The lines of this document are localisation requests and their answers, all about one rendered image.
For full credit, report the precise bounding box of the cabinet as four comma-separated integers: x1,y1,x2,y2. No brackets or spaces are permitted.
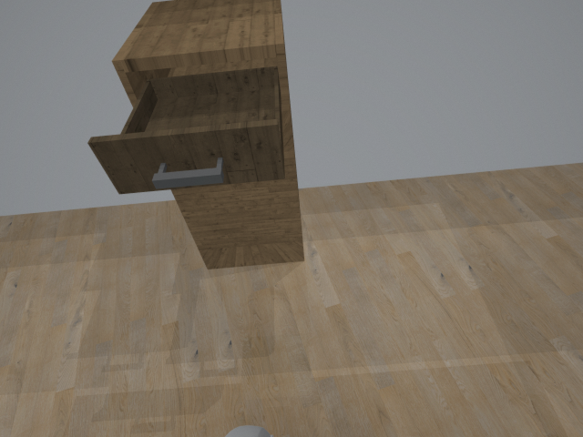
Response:
112,0,304,269

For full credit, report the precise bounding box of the drawer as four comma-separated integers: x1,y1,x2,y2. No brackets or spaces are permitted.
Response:
87,66,285,194

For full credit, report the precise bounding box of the handle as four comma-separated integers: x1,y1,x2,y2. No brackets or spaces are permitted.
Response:
152,158,224,189

